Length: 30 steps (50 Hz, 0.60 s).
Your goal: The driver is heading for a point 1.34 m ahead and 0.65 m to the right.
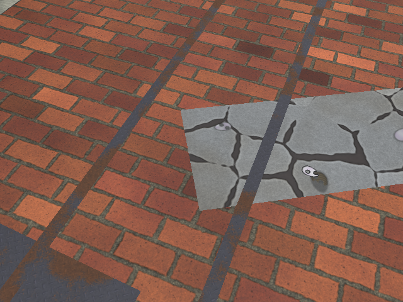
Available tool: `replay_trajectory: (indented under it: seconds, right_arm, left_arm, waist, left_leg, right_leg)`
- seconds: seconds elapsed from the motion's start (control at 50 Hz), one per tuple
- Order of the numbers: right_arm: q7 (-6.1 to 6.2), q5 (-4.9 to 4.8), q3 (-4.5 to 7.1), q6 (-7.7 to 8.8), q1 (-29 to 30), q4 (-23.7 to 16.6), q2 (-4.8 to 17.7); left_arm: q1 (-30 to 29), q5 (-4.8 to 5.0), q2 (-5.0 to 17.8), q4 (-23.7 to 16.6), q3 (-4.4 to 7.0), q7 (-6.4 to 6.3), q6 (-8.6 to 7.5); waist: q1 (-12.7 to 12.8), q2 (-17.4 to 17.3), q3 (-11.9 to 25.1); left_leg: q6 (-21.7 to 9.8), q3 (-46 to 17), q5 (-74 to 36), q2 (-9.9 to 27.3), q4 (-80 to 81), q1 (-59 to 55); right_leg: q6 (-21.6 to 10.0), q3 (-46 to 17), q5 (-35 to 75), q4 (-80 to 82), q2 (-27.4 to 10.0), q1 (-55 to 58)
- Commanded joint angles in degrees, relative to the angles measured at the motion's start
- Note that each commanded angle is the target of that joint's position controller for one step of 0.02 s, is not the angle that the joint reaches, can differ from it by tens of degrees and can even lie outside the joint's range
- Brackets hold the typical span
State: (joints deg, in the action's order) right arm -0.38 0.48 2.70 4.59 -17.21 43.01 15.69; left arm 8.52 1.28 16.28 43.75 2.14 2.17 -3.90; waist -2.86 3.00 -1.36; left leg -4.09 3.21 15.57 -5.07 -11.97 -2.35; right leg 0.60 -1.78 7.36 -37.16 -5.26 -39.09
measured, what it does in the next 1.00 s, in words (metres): walks ahead, turning right: right foot, then left foot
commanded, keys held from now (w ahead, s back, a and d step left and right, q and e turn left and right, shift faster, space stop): w+e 1.00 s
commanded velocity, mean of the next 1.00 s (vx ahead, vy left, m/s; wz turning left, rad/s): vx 0.50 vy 0.00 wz -0.53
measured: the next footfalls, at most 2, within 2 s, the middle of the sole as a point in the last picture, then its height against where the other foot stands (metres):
right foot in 0.14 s outside the picture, level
left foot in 0.60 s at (188, 278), level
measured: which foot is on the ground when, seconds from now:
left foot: down 0.00-0.16, up 0.18-0.58, down 0.60-1.00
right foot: up 0.00-0.12, down 0.14-0.60, up 0.62-1.00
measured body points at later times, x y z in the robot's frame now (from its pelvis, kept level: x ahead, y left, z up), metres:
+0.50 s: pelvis +0.30 -0.04 +0.00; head +0.34 -0.06 +0.45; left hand +0.44 +0.22 -0.10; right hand +0.45 -0.34 -0.08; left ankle +0.52 +0.08 -0.70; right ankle +0.22 -0.12 -0.74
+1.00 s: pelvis +0.56 -0.10 +0.00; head +0.59 -0.12 +0.45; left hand +0.88 -0.03 -0.08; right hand +0.41 -0.36 -0.12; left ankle +0.53 +0.05 -0.74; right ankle +0.62 -0.32 -0.69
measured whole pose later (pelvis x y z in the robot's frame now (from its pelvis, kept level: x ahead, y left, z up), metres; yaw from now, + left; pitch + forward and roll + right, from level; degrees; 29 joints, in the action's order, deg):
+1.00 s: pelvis +0.56 -0.10 +0.00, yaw -35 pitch +1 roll +2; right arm 0.3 -0.1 3.8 4.5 -19.6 47.7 16.9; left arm 6.5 1.3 16.6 34.8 3.5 2.3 -0.9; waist -5.6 2.4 -2.2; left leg 0.2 10.5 17.6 0.0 -14.6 -1.7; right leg -0.1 -1.2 -1.5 -42.7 -5.0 -38.7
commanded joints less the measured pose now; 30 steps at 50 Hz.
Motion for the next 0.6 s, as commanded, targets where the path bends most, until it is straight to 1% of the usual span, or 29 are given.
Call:
replay_trajectory:
  seconds: [0.02, 0.04, 0.06, 0.08, 0.1, 0.12, 0.14, 0.16, 0.18, 0.2, 0.22, 0.24, 0.26, 0.28, 0.3, 0.32, 0.34, 0.36, 0.4, 0.42, 0.46, 0.5, 0.54, 0.56, 0.58, 0.6]
  right_arm:
    - [0.47, -0.47, 2.82, -0.11, -2.2, -0.7, 9.5]
    - [0.66, -0.62, 2.95, -0.57, -2.3, -0.4, 9.7]
    - [0.94, -0.71, 3.10, -1.04, -1.8, -0.4, 10.2]
    - [1.33, -0.73, 3.33, -1.49, -1.1, -0.6, 11.0]
    - [1.80, -0.70, 3.53, -2.00, -0.5, -0.8, 11.9]
    - [2.25, -0.71, 3.42, -2.55, 0.4, -1.2, 12.0]
    - [2.79, -0.34, 2.87, -2.38, 0.2, -2.0, 11.1]
    - [1.67, 1.19, 0.42, -0.78, -7.4, -4.3, 3.9]
    - [0.52, 0.53, 0.27, 1.32, -3.8, -3.9, 6.1]
    - [-0.40, -2.13, 1.19, 2.69, 2.3, -5.8, 9.2]
    - [-0.44, -2.18, 0.79, 3.44, 5.7, -7.0, 8.8]
    - [-0.11, -0.86, 0.96, 3.59, 6.8, -7.2, 8.6]
    - [0.16, -0.05, 1.38, 3.13, 6.1, -7.2, 9.0]
    - [0.23, 0.25, 1.47, 2.50, 4.8, -7.1, 8.6]
    - [0.36, 0.44, 1.32, 1.91, 3.5, -6.8, 7.9]
    - [0.53, 0.57, 1.09, 1.39, 3.1, -6.6, 7.1]
    - [0.71, 0.63, 0.78, 1.05, 4.2, -6.9, 6.4]
    - [0.80, 0.69, 0.39, 0.92, 6.3, -7.4, 5.5]
    - [0.64, 0.57, -0.19, 1.09, 10.9, -8.2, 4.3]
    - [0.45, 0.30, -0.30, 1.29, 13.1, -8.6, 4.1]
    - [0.03, -0.51, -0.05, 1.69, 16.1, -9.2, 4.9]
    - [-0.32, -0.92, 0.61, 2.13, 16.8, -9.5, 6.4]
    - [-0.51, -1.14, 1.48, 2.61, 15.1, -9.2, 8.0]
    - [-0.44, -1.14, 1.98, 2.86, 12.1, -8.4, 8.4]
    - [-0.11, -0.69, 2.76, 3.10, 7.4, -7.4, 9.7]
    - [0.39, 0.30, 3.64, 3.27, -0.1, -6.9, 12.6]
  left_arm:
    - [-8.8, 0.02, 3.5, -6.8, 0.54, 1.25, -1.16]
    - [-9.0, -0.13, 3.5, -7.4, 0.56, 1.70, -1.21]
    - [-8.4, -0.27, 3.8, -7.8, 0.71, 2.03, -1.18]
    - [-6.6, -0.43, 4.7, -7.9, 1.13, 2.16, -1.02]
    - [-3.0, -0.55, 6.2, -7.5, 1.93, 2.03, -0.74]
    - [4.3, -0.58, 8.6, -6.1, 3.28, 1.66, -0.57]
    - [13.2, -0.45, 12.3, -4.7, 4.81, 0.88, -0.26]
    - [16.7, -0.09, 18.4, -4.7, 6.22, 0.42, -0.29]
    - [18.7, 0.25, 13.7, -4.9, 5.00, 0.25, -0.34]
    - [16.5, -0.29, 11.1, -4.9, 4.19, -0.14, -0.25]
    - [12.6, -0.36, 10.2, -5.7, 3.89, -0.40, -0.16]
    - [9.1, -0.40, 9.1, -6.6, 3.48, -0.53, 0.00]
    - [7.0, -0.97, 7.9, -7.5, 3.00, -0.73, -0.01]
    - [5.7, -1.14, 7.5, -8.1, 2.85, -0.87, 0.11]
    - [5.0, -1.02, 7.7, -8.2, 2.98, -1.11, 0.09]
    - [5.0, -0.89, 8.2, -8.1, 3.12, -1.40, 0.02]
    - [5.2, -0.80, 9.0, -7.9, 3.35, -1.76, 0.02]
    - [5.7, -0.62, 9.8, -7.7, 3.64, -2.11, 0.12]
    - [6.9, -0.13, 10.3, -7.0, 3.88, -2.62, 0.55]
    - [8.0, -0.02, 10.4, -6.6, 3.93, -2.82, 0.83]
    - [10.3, 0.20, 10.6, -5.8, 4.05, -3.00, 1.32]
    - [11.4, 0.46, 10.1, -5.4, 4.02, -3.11, 1.68]
    - [10.8, 0.20, 10.0, -5.5, 4.11, -3.19, 1.88]
    - [9.9, 0.07, 9.3, -5.8, 3.99, -3.16, 2.00]
    - [9.9, -0.20, 7.4, -6.1, 3.37, -3.03, 1.93]
    - [10.5, -0.89, 3.6, -7.0, 2.02, -2.73, 1.68]
  waist:
    - [-2.4, -4.8, -3.8]
    - [-2.2, -5.0, -3.5]
    - [-1.3, -5.6, -2.7]
    - [-0.1, -6.9, -0.7]
    - [2.0, -8.4, 2.4]
    - [6.3, -8.0, 6.7]
    - [10.6, -4.9, 12.1]
    - [6.3, 9.7, 20.2]
    - [9.6, 6.9, 26.4]
    - [10.6, 3.8, 17.9]
    - [9.0, -1.1, 11.4]
    - [6.5, -3.9, 6.6]
    - [4.4, -2.9, 4.7]
    - [2.9, -1.4, 3.9]
    - [2.0, -0.6, 3.6]
    - [1.7, -0.3, 3.3]
    - [1.8, -0.3, 2.6]
    - [2.4, 0.0, 2.1]
    - [4.3, 1.0, 1.9]
    - [5.5, 1.4, 2.0]
    - [6.8, 2.0, 2.4]
    - [6.7, 2.6, 2.6]
    - [5.1, 3.9, 2.6]
    - [3.1, 4.3, 3.1]
    - [0.7, 3.8, 5.6]
    - [-2.3, -2.2, 12.5]
  left_leg:
    - [-6.2, -2.2, -24.1, 18.3, 1.6, -1.3]
    - [-5.8, -1.9, -28.3, 19.1, -0.2, -3.7]
    - [-5.1, -1.1, -35.8, 19.3, -2.9, -5.2]
    - [-4.2, -0.2, -46.7, 19.1, -6.8, -6.2]
    - [-3.3, 0.7, -57.4, 18.7, -12.7, -6.7]
    - [-1.8, 2.6, -62.1, 17.1, -23.0, -4.0]
    - [0.4, 3.5, -51.2, 15.2, -38.0, 7.3]
    - [4.9, 1.8, -4.7, 4.2, -61.3, 33.7]
    - [4.7, -8.9, 16.9, 0.2, -68.6, 43.4]
    - [3.5, -11.0, 12.7, 4.2, -68.9, 48.6]
    - [2.9, -9.9, 8.2, 6.7, -64.2, 48.2]
    - [3.3, -9.1, 6.0, 8.4, -58.8, 45.9]
    - [3.9, -9.1, 4.3, 9.8, -55.5, 41.6]
    - [4.7, -8.8, 3.7, 10.1, -53.4, 39.0]
    - [5.7, -8.1, 3.4, 10.3, -50.9, 37.8]
    - [6.8, -7.2, 2.5, 10.2, -48.3, 36.9]
    - [7.7, -6.4, 0.4, 9.8, -44.6, 36.3]
    - [8.5, -5.9, -3.4, 9.4, -40.3, 35.6]
    - [9.0, -5.6, -12.7, 7.7, -30.5, 32.3]
    - [9.1, -5.5, -16.5, 6.6, -26.5, 30.7]
    - [9.1, -6.2, -19.6, 5.2, -21.7, 28.8]
    - [8.2, -8.0, -18.1, 5.0, -18.1, 27.9]
    - [6.4, -8.7, -14.0, 5.2, -16.5, 25.5]
    - [5.1, -8.0, -13.0, 5.2, -14.9, 21.6]
    - [3.3, -8.2, -12.0, 6.6, -13.6, 14.0]
    - [-0.3, -16.8, -7.2, 15.7, -13.7, 1.2]
  right_leg:
    - [-1.9, 0.7, -2.1, 3.7, 1.2, -2.3]
    - [-2.7, 1.4, -5.1, 4.2, 1.8, -2.8]
    - [-3.7, 2.7, -8.4, 4.7, 2.8, -1.5]
    - [-4.7, 4.6, -11.9, 4.4, 4.6, 1.7]
    - [-5.9, 6.5, -14.9, 3.7, 6.8, 6.9]
    - [-7.6, 7.5, -13.9, 5.5, 9.1, 17.1]
    - [-10.7, 0.0, -9.9, 6.4, 5.3, 34.0]
    - [-22.5, -29.9, -15.4, 7.0, -10.3, 58.4]
    - [-24.9, -46.5, -22.8, 16.7, -13.6, 65.2]
    - [-21.2, -37.9, -24.6, 18.6, -11.9, 60.0]
    - [-19.1, -31.3, -21.6, 19.4, -9.7, 50.9]
    - [-18.2, -26.5, -15.5, 20.4, -7.8, 42.1]
    - [-17.9, -23.1, -9.6, 21.7, -6.0, 35.8]
    - [-17.9, -21.3, -6.8, 22.9, -4.6, 31.9]
    - [-18.1, -19.5, -4.1, 23.5, -3.9, 29.3]
    - [-18.2, -17.4, -1.5, 23.8, -3.3, 26.6]
    - [-17.9, -15.5, -0.1, 24.1, -2.4, 24.3]
    - [-17.2, -13.8, -0.6, 24.2, -1.3, 22.6]
    - [-14.8, -11.5, -4.6, 23.3, 1.2, 20.6]
    - [-13.9, -11.7, -6.9, 22.8, 1.6, 20.5]
    - [-13.1, -14.2, -10.7, 21.5, 0.8, 22.2]
    - [-12.2, -18.1, -14.3, 18.6, -0.7, 25.7]
    - [-11.0, -21.7, -15.4, 15.1, -2.1, 28.2]
    - [-10.0, -22.2, -15.3, 12.6, -1.5, 28.0]
    - [-8.3, -20.8, -14.4, 7.2, 0.9, 26.5]
    - [-6.2, -16.0, -20.6, -7.7, 4.5, 21.1]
